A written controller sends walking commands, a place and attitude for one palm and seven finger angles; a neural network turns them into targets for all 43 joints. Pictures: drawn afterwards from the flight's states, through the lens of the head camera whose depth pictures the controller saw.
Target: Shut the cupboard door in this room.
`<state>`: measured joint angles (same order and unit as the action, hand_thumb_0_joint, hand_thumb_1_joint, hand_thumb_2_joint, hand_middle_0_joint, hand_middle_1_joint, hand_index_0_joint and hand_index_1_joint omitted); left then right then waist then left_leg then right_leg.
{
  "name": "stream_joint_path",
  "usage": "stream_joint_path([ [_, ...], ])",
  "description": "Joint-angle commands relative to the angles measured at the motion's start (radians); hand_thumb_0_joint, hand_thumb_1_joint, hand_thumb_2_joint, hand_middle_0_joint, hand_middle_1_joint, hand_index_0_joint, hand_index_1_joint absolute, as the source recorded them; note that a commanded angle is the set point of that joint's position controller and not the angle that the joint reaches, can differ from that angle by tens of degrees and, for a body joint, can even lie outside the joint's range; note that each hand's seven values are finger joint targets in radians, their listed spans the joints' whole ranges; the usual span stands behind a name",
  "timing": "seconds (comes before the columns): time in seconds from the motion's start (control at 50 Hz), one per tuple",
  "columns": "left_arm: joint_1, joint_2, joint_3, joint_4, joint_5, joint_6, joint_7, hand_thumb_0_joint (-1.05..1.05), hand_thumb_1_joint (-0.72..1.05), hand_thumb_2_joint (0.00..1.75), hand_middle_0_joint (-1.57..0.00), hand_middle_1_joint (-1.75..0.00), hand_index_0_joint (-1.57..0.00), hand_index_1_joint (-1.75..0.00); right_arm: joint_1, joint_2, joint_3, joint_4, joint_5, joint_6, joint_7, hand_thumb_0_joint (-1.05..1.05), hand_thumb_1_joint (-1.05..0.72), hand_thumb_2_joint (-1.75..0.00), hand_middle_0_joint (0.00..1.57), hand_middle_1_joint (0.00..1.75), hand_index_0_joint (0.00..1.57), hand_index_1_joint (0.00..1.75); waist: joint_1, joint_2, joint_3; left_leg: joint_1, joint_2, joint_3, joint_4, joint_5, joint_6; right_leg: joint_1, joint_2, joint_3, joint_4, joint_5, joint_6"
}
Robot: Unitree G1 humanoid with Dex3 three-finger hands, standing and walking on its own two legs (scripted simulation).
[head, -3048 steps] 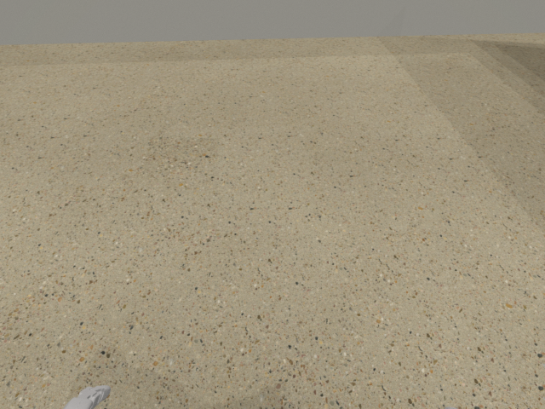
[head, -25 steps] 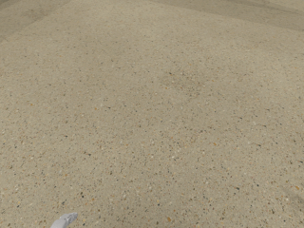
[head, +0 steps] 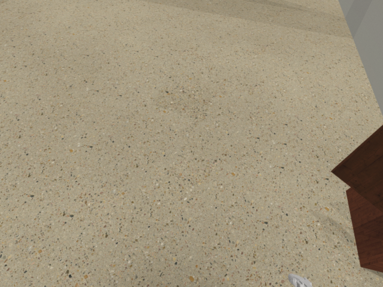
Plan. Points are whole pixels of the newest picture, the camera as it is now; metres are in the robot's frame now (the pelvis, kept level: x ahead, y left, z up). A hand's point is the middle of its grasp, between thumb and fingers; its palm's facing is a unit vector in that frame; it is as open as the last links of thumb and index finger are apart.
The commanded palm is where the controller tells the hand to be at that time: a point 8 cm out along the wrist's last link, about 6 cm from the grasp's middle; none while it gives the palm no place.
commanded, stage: turn to face it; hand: left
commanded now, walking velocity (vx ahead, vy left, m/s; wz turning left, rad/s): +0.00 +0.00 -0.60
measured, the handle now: out of the picture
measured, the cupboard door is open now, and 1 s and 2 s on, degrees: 52 52 52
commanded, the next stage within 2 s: take the last steps up to it in 1.16 s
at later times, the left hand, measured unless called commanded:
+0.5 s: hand (140, 270) +0.17 +0.13 -0.14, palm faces -0.29 -0.91 -0.28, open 7.4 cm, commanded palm none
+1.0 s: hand (145, 242) +0.23 +0.13 -0.16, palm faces -0.52 -0.83 -0.22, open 7.4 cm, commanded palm none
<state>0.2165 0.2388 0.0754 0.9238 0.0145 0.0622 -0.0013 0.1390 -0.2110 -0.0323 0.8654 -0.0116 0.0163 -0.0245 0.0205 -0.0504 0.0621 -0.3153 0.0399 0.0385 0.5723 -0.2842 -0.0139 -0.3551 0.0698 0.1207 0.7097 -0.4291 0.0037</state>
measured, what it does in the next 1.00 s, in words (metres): steps on the spot, turning right: right foot, then left foot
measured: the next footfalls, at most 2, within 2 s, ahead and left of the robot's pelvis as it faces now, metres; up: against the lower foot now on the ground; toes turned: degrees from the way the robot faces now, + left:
right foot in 0.34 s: +0.02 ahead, -0.15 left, +0.00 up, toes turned -18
left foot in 0.78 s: +0.14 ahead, +0.07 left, +0.00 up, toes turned -25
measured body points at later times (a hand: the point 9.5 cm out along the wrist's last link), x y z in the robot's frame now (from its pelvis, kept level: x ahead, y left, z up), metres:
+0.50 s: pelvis +0.01 -0.04 +0.01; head +0.05 -0.08 +0.45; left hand +0.18 +0.17 -0.12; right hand -0.02 -0.32 -0.15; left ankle +0.02 +0.11 -0.65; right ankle -0.02 -0.14 -0.73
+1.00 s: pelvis +0.04 -0.01 +0.01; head +0.09 -0.01 +0.46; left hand +0.26 +0.17 -0.14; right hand -0.03 -0.26 -0.11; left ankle +0.11 +0.08 -0.73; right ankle -0.06 -0.12 -0.65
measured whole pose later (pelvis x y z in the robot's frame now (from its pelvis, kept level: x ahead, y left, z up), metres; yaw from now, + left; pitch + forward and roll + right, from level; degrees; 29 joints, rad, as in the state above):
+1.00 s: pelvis +0.04 -0.01 +0.01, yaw -34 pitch +0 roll -2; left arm 0.18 0.28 0.09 0.92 0.02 0.08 -0.03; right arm 0.22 -0.19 -0.01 0.88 -0.03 0.02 -0.03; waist 0.01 -0.03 0.08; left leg -0.24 0.11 0.13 0.50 -0.26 0.00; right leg -0.46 -0.01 -0.01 1.06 -0.46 0.06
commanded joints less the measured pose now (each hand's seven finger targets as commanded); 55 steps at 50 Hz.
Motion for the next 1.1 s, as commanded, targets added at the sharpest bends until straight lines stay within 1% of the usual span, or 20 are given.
stream_joint_path([
  [0.0, -0.009, 0.104, 0.04, -0.092, 0.014, -0.015, -0.015, 0.0, 0.9, 0.9, -0.2, -0.3, -0.2, -0.3, 0.082, -0.208, -0.038, -0.064, -0.021, -0.02, -0.024, 0.0, -0.9, -0.9, 0.2, 0.3, 0.2, 0.3, -0.018, 0.286, -0.096, 0.177, 0.363, -0.244, -0.261, 0.461, 0.147, -0.2, -0.06, -0.053, 0.47, -0.108, 0.04],
  [0.06, -0.025, 0.095, 0.036, -0.09, 0.005, -0.007, -0.032, 0.0, 0.9, 0.9, -0.2, -0.3, -0.2, -0.3, 0.063, -0.178, -0.03, -0.075, -0.02, -0.019, -0.024, 0.0, -0.9, -0.9, 0.2, 0.3, 0.2, 0.3, -0.016, 0.264, -0.073, 0.203, 0.288, -0.071, -0.21, 0.557, 0.128, -0.211, -0.087, -0.098, 0.481, -0.041, 0.056],
  [0.18, -0.108, 0.053, 0.018, -0.12, 0.003, -0.007, -0.044, 0.0, 0.9, 0.9, -0.2, -0.3, -0.2, -0.3, 0.134, -0.206, -0.055, -0.038, -0.021, -0.012, -0.013, 0.0, -0.9, -0.9, 0.2, 0.3, 0.2, 0.3, -0.06, 0.255, -0.089, 0.247, 0.304, 0.021, -0.173, 0.504, 0.134, -0.121, -0.099, -0.186, 0.185, -0.021, 0.051],
  [0.28, -0.015, 0.079, 0.019, -0.093, 0.004, -0.027, -0.041, 0.0, 0.9, 0.9, -0.2, -0.3, -0.2, -0.3, 0.086, -0.234, -0.072, -0.035, -0.012, -0.004, 0.001, 0.0, -0.9, -0.9, 0.2, 0.3, 0.2, 0.3, -0.005, 0.243, -0.126, 0.17, 0.293, 0.097, -0.005, 0.408, 0.062, 0.122, -0.066, -0.238, -0.173, 0.185, 0.013],
  [0.3, 0.068, 0.135, 0.029, -0.066, 0.009, -0.039, -0.036, 0.0, 0.9, 0.9, -0.2, -0.3, -0.2, -0.3, 0.08, -0.216, -0.073, -0.041, -0.003, -0.004, 0.006, 0.0, -0.9, -0.9, 0.2, 0.3, 0.2, 0.3, 0.037, 0.122, -0.164, 0.087, 0.242, 0.142, 0.155, 0.327, 0.009, 0.273, -0.119, -0.161, -0.295, 0.341, -0.015],
  [0.32, 0.132, 0.264, 0.052, -0.048, 0.018, -0.056, -0.019, 0.0, 0.9, 0.9, -0.2, -0.3, -0.2, -0.3, 0.062, -0.121, -0.049, -0.085, 0.003, -0.001, 0.014, 0.0, -0.9, -0.9, 0.2, 0.3, 0.2, 0.3, 0.069, -0.233, -0.166, -0.213, 0.088, 0.182, 0.395, -0.22, -0.054, 0.447, -0.378, 0.219, -0.364, 0.665, -0.119],
  [0.34, 0.161, 0.296, 0.057, -0.035, 0.001, -0.051, -0.002, 0.0, 0.9, 0.9, -0.2, -0.3, -0.2, -0.3, 0.003, -0.133, -0.04, -0.112, 0.001, 0.01, 0.003, 0.0, -0.9, -0.9, 0.2, 0.3, 0.2, 0.3, 0.083, -0.249, -0.157, -0.295, 0.046, 0.049, 0.558, -0.399, -0.061, 0.387, -0.478, 0.313, -0.346, 0.89, -0.217],
  [0.36, 0.134, 0.28, 0.051, -0.044, 0.0, -0.048, 0.004, 0.0, 0.9, 0.9, -0.2, -0.3, -0.2, -0.3, 0.006, -0.135, -0.037, -0.105, 0.006, 0.018, 0.001, 0.0, -0.9, -0.9, 0.2, 0.3, 0.2, 0.3, 0.062, -0.162, -0.133, -0.299, 0.073, -0.028, 0.627, -0.328, -0.051, 0.325, -0.467, 0.261, -0.36, 0.728, -0.243],
  [0.38, 0.061, 0.241, 0.052, -0.065, 0.005, -0.049, 0.012, 0.0, 0.9, 0.9, -0.2, -0.3, -0.2, -0.3, 0.005, -0.128, -0.04, -0.094, 0.001, 0.016, -0.003, 0.0, -0.9, -0.9, 0.2, 0.3, 0.2, 0.3, 0.035, -0.243, -0.104, -0.353, 0.081, -0.045, 0.64, -0.282, -0.055, 0.308, -0.408, 0.264, -0.38, 0.646, -0.223],
  [0.46, -0.032, 0.174, 0.025, -0.093, 0.002, -0.054, 0.014, 0.0, 0.9, 0.9, -0.2, -0.3, -0.2, -0.3, 0.037, -0.132, -0.039, -0.043, -0.005, 0.018, 0.01, 0.0, -0.9, -0.9, 0.2, 0.3, 0.2, 0.3, -0.017, -0.096, -0.112, -0.241, 0.068, -0.031, 0.556, -0.116, -0.077, 0.22, -0.294, 0.111, -0.342, 0.662, -0.177],
  [0.54, -0.007, 0.195, 0.028, -0.085, 0.006, -0.053, 0.01, 0.0, 0.9, 0.9, -0.2, -0.3, -0.2, -0.3, 0.032, -0.12, -0.038, -0.044, -0.004, 0.022, 0.011, 0.0, -0.9, -0.9, 0.2, 0.3, 0.2, 0.3, -0.009, -0.039, -0.115, -0.217, 0.039, -0.019, 0.443, -0.096, -0.086, 0.224, -0.285, 0.146, -0.36, 0.559, -0.19],
  [0.62, -0.002, 0.2, 0.035, -0.081, 0.013, -0.048, 0.009, 0.0, 0.9, 0.9, -0.2, -0.3, -0.2, -0.3, -0.003, -0.123, -0.035, -0.07, 0.003, 0.009, 0.005, 0.0, -0.9, -0.9, 0.2, 0.3, 0.2, 0.3, 0.005, -0.091, -0.109, -0.17, 0.017, -0.025, 0.269, -0.137, -0.078, 0.221, -0.288, 0.221, -0.337, 0.565, -0.206],
  [0.7, -0.065, 0.198, 0.039, -0.093, 0.005, -0.035, 0.008, 0.0, 0.9, 0.9, -0.2, -0.3, -0.2, -0.3, 0.101, -0.124, -0.034, -0.043, 0.009, -0.003, -0.006, 0.0, -0.9, -0.9, 0.2, 0.3, 0.2, 0.3, -0.051, -0.095, -0.124, 0.053, -0.016, -0.017, -0.027, 0.007, -0.064, 0.107, -0.239, 0.241, -0.253, 0.545, -0.143],
  [0.72, -0.084, 0.17, 0.034, -0.098, 0.001, -0.032, 0.008, 0.0, 0.9, 0.9, -0.2, -0.3, -0.2, -0.3, 0.148, -0.145, -0.038, -0.027, 0.009, -0.012, -0.008, 0.0, -0.9, -0.9, 0.2, 0.3, 0.2, 0.3, -0.073, -0.046, -0.14, 0.176, 0.02, -0.04, -0.162, 0.095, -0.057, 0.03, -0.187, 0.199, -0.189, 0.451, -0.095],
  [0.76, -0.041, 0.087, 0.015, -0.126, -0.01, -0.026, -0.006, 0.0, 0.9, 0.9, -0.2, -0.3, -0.2, -0.3, 0.171, -0.292, -0.06, -0.04, -0.012, -0.021, -0.015, 0.0, -0.9, -0.9, 0.2, 0.3, 0.2, 0.3, -0.065, 0.382, -0.144, 0.295, 0.412, -0.4, -0.3, 0.279, 0.111, -0.212, 0.009, -0.058, 0.185, -0.18, 0.015],
  [0.78, -0.06, 0.116, 0.021, -0.126, 0.0, -0.021, -0.007, 0.0, 0.9, 0.9, -0.2, -0.3, -0.2, -0.3, 0.161, -0.281, -0.053, -0.052, -0.021, -0.012, -0.015, 0.0, -0.9, -0.9, 0.2, 0.3, 0.2, 0.3, -0.07, 0.268, -0.111, 0.179, 0.444, -0.381, -0.289, 0.277, 0.17, -0.17, -0.039, -0.041, 0.347, -0.192, 0.013],
  [0.82, -0.024, 0.122, 0.034, -0.096, 0.01, -0.014, -0.021, 0.0, 0.9, 0.9, -0.2, -0.3, -0.2, -0.3, 0.064, -0.218, -0.036, -0.077, -0.022, -0.02, -0.019, 0.0, -0.9, -0.9, 0.2, 0.3, 0.2, 0.3, -0.015, 0.275, -0.091, 0.139, 0.356, -0.258, -0.278, 0.329, 0.156, -0.194, -0.071, -0.062, 0.472, -0.095, 0.034],
  [0.88, -0.039, 0.092, 0.027, -0.084, 0.004, -0.008, -0.033, 0.0, 0.9, 0.9, -0.2, -0.3, -0.2, -0.3, 0.078, -0.19, -0.03, -0.065, -0.022, -0.02, -0.022, 0.0, -0.9, -0.9, 0.2, 0.3, 0.2, 0.3, -0.021, 0.237, -0.086, 0.192, 0.28, -0.101, -0.227, 0.462, 0.137, -0.196, -0.082, -0.097, 0.447, -0.031, 0.051],
  [1.02, -0.1, 0.05, 0.003, -0.087, 0.004, -0.011, -0.031, 0.0, 0.9, 0.9, -0.2, -0.3, -0.2, -0.3, 0.167, -0.201, -0.051, 0.003, -0.02, -0.014, -0.012, 0.0, -0.9, -0.9, 0.2, 0.3, 0.2, 0.3, -0.064, 0.28, -0.109, 0.249, 0.292, -0.021, -0.18, 0.518, 0.146, -0.08, -0.084, -0.183, 0.13, -0.028, 0.041],
  [1.08, -0.066, 0.045, -0.002, -0.069, 0.001, -0.02, -0.026, 0.0, 0.9, 0.9, -0.2, -0.3, -0.2, -0.3, 0.158, -0.214, -0.058, 0.018, -0.018, -0.008, -0.006, 0.0, -0.9, -0.9, 0.2, 0.3, 0.2, 0.3, -0.046, 0.278, -0.111, 0.2, 0.293, -0.001, -0.132, 0.468, 0.125, 0.045, -0.066, -0.21, -0.059, 0.053, 0.02],
])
